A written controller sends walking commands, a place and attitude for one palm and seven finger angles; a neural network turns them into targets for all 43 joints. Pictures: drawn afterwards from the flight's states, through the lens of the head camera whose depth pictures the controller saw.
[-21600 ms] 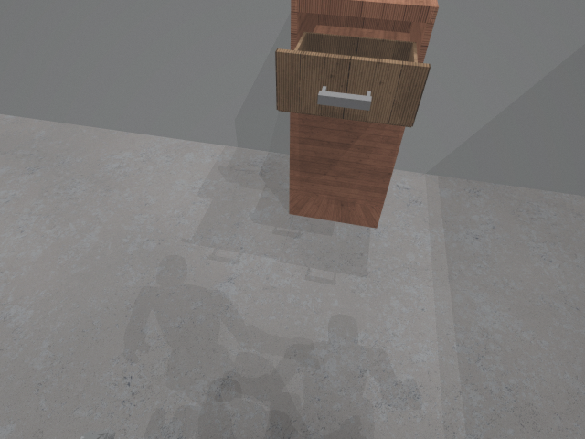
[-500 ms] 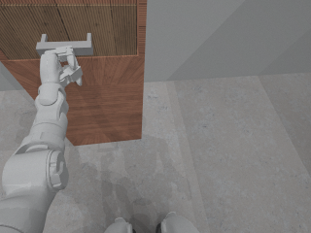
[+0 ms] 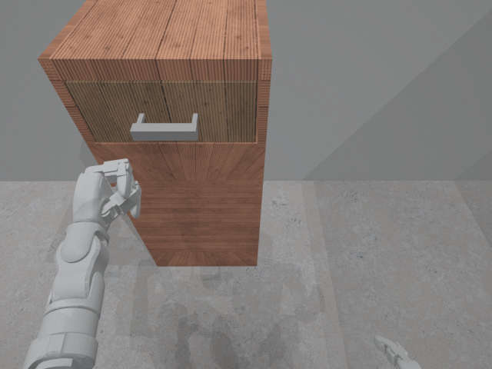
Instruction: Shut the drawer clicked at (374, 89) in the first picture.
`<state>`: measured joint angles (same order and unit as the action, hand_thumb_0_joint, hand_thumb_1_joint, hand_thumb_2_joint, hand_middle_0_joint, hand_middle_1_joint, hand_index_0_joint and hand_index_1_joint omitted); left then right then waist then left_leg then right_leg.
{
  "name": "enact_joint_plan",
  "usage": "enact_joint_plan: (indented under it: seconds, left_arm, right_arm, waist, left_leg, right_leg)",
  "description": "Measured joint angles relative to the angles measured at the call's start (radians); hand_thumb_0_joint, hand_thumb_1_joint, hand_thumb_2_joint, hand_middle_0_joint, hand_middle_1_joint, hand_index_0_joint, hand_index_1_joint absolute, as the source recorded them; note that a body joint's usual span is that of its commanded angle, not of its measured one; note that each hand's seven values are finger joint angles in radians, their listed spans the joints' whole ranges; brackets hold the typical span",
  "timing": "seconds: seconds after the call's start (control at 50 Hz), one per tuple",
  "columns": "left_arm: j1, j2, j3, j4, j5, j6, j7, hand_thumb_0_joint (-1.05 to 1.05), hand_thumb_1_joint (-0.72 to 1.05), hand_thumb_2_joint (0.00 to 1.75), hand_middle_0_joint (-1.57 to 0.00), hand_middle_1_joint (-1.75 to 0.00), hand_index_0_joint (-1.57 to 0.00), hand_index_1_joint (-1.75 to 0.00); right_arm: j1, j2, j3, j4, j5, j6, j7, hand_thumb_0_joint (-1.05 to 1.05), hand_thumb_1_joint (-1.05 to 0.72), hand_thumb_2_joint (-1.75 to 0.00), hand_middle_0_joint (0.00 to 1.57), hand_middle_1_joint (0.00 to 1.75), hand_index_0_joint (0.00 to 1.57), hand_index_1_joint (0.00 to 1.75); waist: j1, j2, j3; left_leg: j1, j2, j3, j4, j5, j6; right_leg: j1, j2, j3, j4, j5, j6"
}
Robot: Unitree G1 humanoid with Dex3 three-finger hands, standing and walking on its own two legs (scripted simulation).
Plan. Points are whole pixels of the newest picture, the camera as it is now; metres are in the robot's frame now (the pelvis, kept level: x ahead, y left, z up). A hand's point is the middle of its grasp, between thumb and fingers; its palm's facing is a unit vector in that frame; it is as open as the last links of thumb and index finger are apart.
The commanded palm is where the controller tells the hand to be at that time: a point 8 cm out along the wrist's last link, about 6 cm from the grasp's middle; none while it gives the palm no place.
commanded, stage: draw the hand back to the body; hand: left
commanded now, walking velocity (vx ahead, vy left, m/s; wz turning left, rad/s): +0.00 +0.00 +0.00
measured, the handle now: (166, 124) +0.57 +0.18 +0.06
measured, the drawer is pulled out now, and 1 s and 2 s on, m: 0.00 0.00 0.00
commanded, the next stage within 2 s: step back with the hand held close in 0.98 s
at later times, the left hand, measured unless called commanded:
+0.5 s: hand (55, 263) +0.22 +0.23 +0.15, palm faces +0.29 -0.91 -0.29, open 3.2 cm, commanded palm +0.18 +0.27 +0.17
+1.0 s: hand out of the picture +0.15 +0.25 +0.18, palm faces +0.41 -0.83 -0.39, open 3.2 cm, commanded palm +0.10 +0.29 +0.20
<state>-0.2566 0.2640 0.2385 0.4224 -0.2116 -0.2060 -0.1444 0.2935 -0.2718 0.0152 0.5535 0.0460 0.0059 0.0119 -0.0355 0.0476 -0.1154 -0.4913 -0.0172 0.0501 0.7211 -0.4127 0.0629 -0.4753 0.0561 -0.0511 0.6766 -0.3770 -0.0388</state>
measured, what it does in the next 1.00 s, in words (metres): stands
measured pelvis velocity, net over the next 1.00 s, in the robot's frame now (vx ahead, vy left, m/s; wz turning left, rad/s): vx -0.02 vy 0.01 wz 0.01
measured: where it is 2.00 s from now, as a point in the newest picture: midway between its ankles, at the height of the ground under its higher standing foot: outside the picture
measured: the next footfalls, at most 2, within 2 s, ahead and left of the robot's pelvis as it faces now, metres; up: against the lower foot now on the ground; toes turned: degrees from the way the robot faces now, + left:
none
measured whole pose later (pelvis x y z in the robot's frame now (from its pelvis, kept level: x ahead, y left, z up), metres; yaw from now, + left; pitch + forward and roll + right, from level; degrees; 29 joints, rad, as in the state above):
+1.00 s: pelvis -0.02 +0.01 +0.03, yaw +1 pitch -4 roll -1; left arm 0.53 0.31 0.28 -0.45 -0.06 -0.12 0.10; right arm 0.19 -0.25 0.02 0.61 0.00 -0.09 -0.04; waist 0.07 0.08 0.02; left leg -0.09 -0.05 0.05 0.42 -0.26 0.08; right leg -0.08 0.04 -0.04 0.39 -0.24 -0.03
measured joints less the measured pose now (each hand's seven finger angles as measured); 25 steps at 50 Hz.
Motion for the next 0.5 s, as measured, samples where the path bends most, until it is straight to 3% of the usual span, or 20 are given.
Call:
enact_joint_plan:
  seconds: [0.12,0.18,0.26,0.4,0.5]
  left_arm:
    - [0.080,-0.004,-0.038,-0.140,-0.024,0.059,-0.033,0.01,0.90,0.90,-1.40,-1.60,-1.40,-1.60]
    - [0.131,0.016,-0.081,-0.216,0.042,0.084,0.046,0.01,0.89,0.90,-1.40,-1.60,-1.40,-1.60]
    - [0.216,0.023,-0.117,-0.303,0.090,0.111,0.131,0.01,0.89,0.90,-1.40,-1.60,-1.40,-1.60]
    - [0.358,0.034,-0.096,-0.430,0.126,0.139,0.206,0.01,0.89,0.89,-1.40,-1.60,-1.40,-1.60]
    - [0.449,0.043,-0.075,-0.552,0.133,0.123,0.228,0.01,0.89,0.89,-1.40,-1.60,-1.40,-1.60]
  right_arm:
    - [-0.063,-0.002,0.010,0.000,0.009,-0.040,-0.024,0.01,-0.91,-0.90,0.20,0.30,0.20,0.30]
    - [-0.099,0.009,0.016,0.005,0.006,-0.033,-0.036,0.01,-0.91,-0.90,0.20,0.30,0.20,0.30]
    - [-0.126,0.026,0.030,0.009,0.004,-0.016,-0.050,0.01,-0.91,-0.90,0.20,0.30,0.20,0.30]
    - [-0.115,0.041,0.047,0.030,-0.010,-0.014,-0.063,0.01,-0.91,-0.90,0.20,0.30,0.21,0.30]
    - [-0.093,0.033,0.043,0.052,-0.022,-0.036,-0.058,0.01,-0.91,-0.90,0.20,0.30,0.21,0.30]
  waist:
    - [0.033,0.002,0.009]
    - [0.048,0.002,0.033]
    - [0.056,0.000,0.066]
    - [0.061,0.002,0.112]
    - [0.069,0.022,0.128]
  left_leg:
    - [0.064,-0.018,-0.012,-0.037,0.030,0.002]
    - [0.122,-0.020,-0.003,-0.080,0.053,0.006]
    - [0.195,-0.023,0.005,-0.148,0.093,0.006]
    - [0.305,-0.025,0.006,-0.239,0.139,0.007]
    - [0.362,-0.032,0.006,-0.290,0.161,0.011]
  right_leg:
    - [0.069,-0.016,-0.010,-0.033,0.013,-0.001]
    - [0.119,-0.017,0.000,-0.064,0.035,0.001]
    - [0.187,-0.019,0.010,-0.124,0.072,0.002]
    - [0.298,-0.017,0.015,-0.220,0.122,0.003]
    - [0.353,-0.022,0.018,-0.266,0.142,0.008]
